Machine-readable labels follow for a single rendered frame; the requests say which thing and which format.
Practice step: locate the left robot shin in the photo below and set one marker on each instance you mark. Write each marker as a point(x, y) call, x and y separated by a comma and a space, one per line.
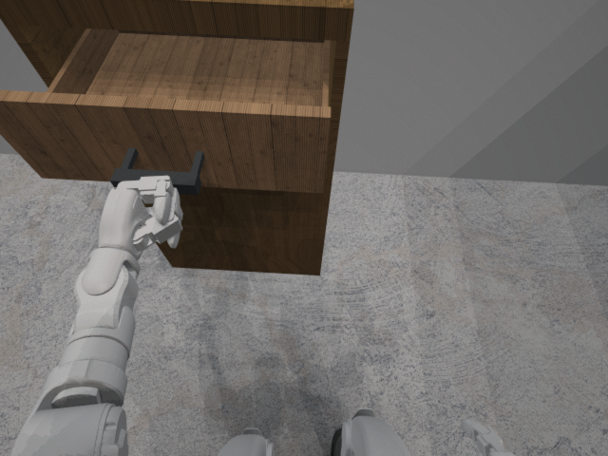
point(252, 431)

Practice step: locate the robot right hand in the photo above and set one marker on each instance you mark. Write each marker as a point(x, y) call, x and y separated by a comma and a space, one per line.
point(488, 441)

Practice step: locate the handle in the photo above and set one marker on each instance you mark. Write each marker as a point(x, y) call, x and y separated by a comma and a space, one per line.
point(187, 183)

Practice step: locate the drawer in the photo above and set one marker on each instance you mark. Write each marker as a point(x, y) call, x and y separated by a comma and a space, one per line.
point(257, 107)

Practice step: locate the robot left hand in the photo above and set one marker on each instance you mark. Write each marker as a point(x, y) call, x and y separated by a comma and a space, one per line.
point(124, 213)

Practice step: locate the left robot upper arm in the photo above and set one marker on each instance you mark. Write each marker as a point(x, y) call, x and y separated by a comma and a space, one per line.
point(91, 430)

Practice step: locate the left robot forearm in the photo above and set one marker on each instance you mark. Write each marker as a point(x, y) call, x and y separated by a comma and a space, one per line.
point(92, 367)

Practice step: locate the cabinet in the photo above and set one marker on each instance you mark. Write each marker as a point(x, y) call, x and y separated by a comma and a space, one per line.
point(227, 229)

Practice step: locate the robot right thigh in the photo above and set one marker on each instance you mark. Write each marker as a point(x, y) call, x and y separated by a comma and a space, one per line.
point(371, 436)

